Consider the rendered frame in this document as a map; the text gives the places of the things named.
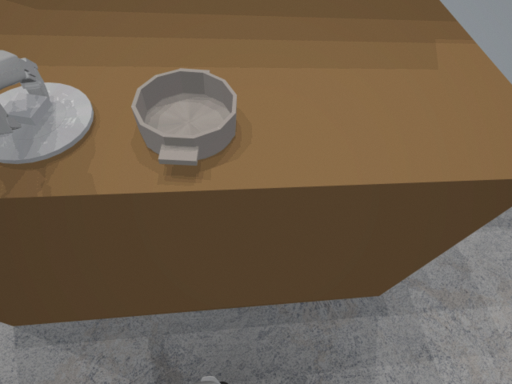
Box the pot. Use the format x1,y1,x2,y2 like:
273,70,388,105
131,68,237,166

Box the lid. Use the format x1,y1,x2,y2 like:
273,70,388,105
0,82,94,164

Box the table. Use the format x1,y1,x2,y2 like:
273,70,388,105
0,0,512,326

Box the knob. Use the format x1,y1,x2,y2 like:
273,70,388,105
3,92,52,126

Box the left robot hand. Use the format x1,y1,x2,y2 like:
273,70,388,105
0,50,50,134

